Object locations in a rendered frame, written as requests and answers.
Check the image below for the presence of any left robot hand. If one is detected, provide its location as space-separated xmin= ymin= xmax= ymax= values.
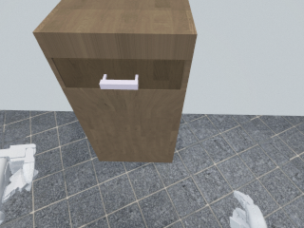
xmin=0 ymin=143 xmax=39 ymax=211

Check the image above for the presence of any drawer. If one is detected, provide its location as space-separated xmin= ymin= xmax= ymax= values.
xmin=53 ymin=58 xmax=185 ymax=90

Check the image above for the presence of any right robot hand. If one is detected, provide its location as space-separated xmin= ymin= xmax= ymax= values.
xmin=229 ymin=190 xmax=268 ymax=228

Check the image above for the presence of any cabinet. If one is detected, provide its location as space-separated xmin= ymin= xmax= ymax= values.
xmin=32 ymin=0 xmax=198 ymax=163

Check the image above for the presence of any handle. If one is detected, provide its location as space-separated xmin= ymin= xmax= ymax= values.
xmin=99 ymin=74 xmax=139 ymax=90

